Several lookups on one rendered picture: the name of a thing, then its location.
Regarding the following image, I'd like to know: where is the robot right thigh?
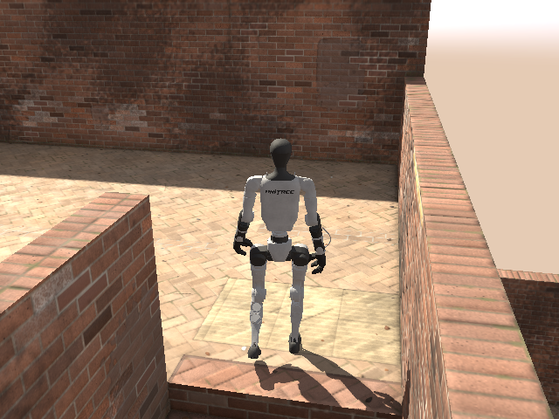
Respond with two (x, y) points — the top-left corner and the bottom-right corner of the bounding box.
(289, 244), (309, 302)

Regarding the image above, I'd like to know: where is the right robot upper arm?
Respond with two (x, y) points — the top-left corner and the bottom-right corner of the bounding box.
(299, 176), (318, 226)

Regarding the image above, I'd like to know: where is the left robot upper arm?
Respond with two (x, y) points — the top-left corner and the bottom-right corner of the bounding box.
(241, 175), (262, 223)

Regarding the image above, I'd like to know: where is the left robot hand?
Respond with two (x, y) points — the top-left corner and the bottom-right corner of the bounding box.
(233, 238), (253, 256)

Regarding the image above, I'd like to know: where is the right robot hand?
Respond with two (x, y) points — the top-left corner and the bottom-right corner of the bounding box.
(308, 252), (326, 274)

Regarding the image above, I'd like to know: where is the right robot foot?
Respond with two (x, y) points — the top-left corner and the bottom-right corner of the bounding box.
(288, 333), (301, 354)

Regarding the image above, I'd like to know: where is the left robot forearm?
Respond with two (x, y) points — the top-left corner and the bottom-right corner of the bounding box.
(234, 210), (250, 242)

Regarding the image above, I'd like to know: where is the right robot forearm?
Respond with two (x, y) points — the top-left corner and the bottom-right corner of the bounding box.
(309, 213), (326, 255)

